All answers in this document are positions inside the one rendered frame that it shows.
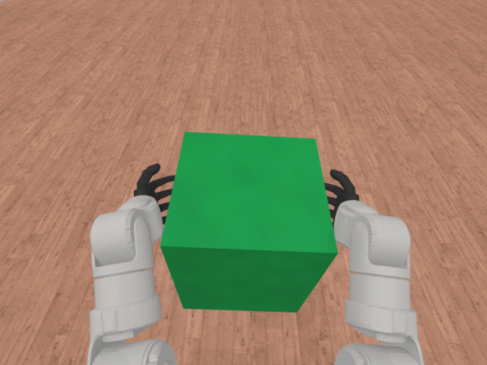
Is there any carton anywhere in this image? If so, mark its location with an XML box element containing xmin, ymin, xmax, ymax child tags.
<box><xmin>160</xmin><ymin>132</ymin><xmax>338</xmax><ymax>313</ymax></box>

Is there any left robot forearm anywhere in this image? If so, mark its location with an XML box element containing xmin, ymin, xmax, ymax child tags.
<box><xmin>87</xmin><ymin>195</ymin><xmax>164</xmax><ymax>365</ymax></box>

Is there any left robot upper arm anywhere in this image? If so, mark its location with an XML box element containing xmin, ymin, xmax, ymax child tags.
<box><xmin>92</xmin><ymin>338</ymin><xmax>177</xmax><ymax>365</ymax></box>

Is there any robot left hand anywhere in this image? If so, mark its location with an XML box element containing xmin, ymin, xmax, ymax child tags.
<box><xmin>134</xmin><ymin>163</ymin><xmax>175</xmax><ymax>224</ymax></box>

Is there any right robot forearm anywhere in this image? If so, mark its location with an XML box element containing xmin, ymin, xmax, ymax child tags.
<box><xmin>334</xmin><ymin>200</ymin><xmax>424</xmax><ymax>365</ymax></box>

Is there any robot right hand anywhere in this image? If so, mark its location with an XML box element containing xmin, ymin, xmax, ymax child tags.
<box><xmin>324</xmin><ymin>170</ymin><xmax>359</xmax><ymax>231</ymax></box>

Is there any right robot upper arm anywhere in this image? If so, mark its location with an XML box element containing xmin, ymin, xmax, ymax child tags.
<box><xmin>334</xmin><ymin>343</ymin><xmax>419</xmax><ymax>365</ymax></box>

